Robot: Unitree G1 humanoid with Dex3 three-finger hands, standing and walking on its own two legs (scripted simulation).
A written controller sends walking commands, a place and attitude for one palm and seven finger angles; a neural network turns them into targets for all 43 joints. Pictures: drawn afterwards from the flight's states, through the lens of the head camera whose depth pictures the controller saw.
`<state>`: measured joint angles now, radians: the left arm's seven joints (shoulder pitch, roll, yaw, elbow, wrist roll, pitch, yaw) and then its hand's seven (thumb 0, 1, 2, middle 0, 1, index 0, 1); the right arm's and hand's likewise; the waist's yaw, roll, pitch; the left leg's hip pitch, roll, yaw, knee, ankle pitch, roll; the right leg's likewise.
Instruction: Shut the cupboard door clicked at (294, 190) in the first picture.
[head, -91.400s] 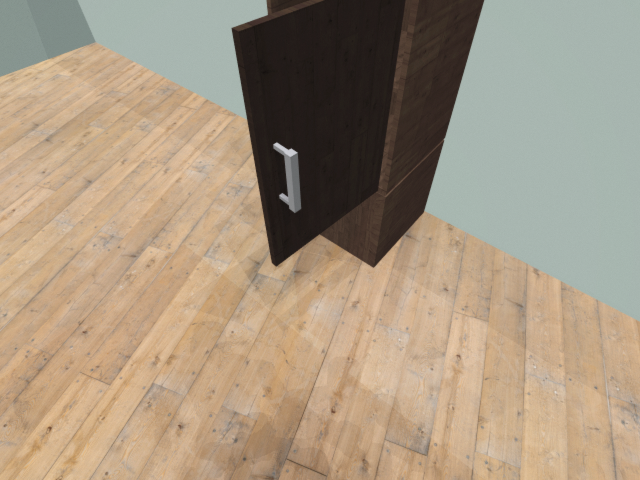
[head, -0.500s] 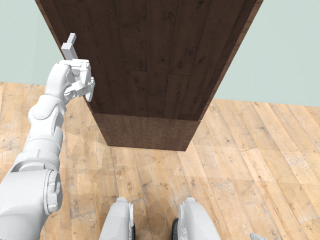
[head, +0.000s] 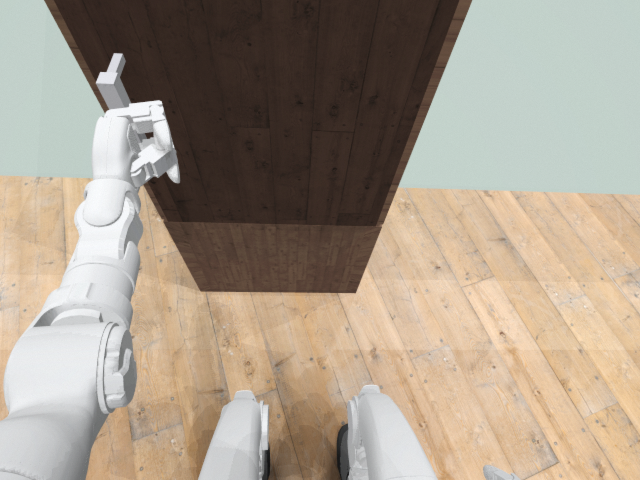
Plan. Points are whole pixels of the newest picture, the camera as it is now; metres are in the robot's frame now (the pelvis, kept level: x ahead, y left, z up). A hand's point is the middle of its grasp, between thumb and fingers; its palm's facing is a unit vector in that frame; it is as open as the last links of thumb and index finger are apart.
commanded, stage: pull the fist back off the door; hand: left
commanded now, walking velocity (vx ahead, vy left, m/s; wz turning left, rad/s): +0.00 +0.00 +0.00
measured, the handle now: (134, 118) +0.56 +0.22 +0.08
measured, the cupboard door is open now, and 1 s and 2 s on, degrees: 0 0 0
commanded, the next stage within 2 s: draw the hand back to the body in 0.50 s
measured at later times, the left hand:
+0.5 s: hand (163, 196) +0.43 +0.17 +0.08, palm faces +0.01 -1.00 -0.03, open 3.1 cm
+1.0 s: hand (113, 204) +0.37 +0.18 +0.15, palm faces +0.04 -1.00 -0.04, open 3.1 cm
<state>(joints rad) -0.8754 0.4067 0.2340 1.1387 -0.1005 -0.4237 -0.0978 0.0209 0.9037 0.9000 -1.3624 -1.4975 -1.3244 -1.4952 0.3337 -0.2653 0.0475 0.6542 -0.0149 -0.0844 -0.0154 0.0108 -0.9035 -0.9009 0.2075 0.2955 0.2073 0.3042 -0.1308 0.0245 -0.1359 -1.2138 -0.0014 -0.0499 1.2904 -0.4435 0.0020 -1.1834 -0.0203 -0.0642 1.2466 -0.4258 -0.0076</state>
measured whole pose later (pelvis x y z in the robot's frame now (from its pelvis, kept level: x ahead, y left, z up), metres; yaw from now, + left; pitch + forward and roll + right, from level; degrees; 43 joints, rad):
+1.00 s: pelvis +0.08 -0.01 +0.07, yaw +0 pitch +11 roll -1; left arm 0.05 0.25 0.19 0.22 -0.27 -0.29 -0.21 0.02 0.90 0.90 -1.30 -1.50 -1.31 -1.50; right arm 0.29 -0.24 0.04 0.52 0.04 -0.04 -0.05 0.01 -0.90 -0.90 0.21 0.30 0.21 0.30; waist 0.00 0.05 -0.13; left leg -0.69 0.00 -0.04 0.96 -0.47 -0.01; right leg -0.67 -0.01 -0.05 0.94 -0.45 -0.01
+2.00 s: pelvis +0.11 +0.00 +0.13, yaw -1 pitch -3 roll +0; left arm 0.44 0.34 0.35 -0.37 -0.07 -0.05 0.11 0.02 0.90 0.90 -0.26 -0.36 -0.27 -0.36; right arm 0.21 -0.23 0.03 0.62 0.01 -0.11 -0.08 0.02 -0.90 -0.90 0.21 0.30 0.21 0.30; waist 0.08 0.08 0.00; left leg -0.12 -0.01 -0.01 0.46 -0.29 0.01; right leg -0.12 -0.02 -0.02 0.46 -0.28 0.01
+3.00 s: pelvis +0.02 +0.01 +0.11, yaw -1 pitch -1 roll -1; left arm 0.52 0.39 0.42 -0.46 -0.02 -0.18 0.15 0.02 0.89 0.90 -0.21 -0.30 -0.22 -0.30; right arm 0.23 -0.22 0.01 0.55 0.01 -0.04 -0.09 0.02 -0.90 -0.90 0.21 0.30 0.21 0.30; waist 0.01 0.02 0.00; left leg -0.38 0.00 0.01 0.63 -0.24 0.04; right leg -0.36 -0.01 -0.01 0.56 -0.18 0.03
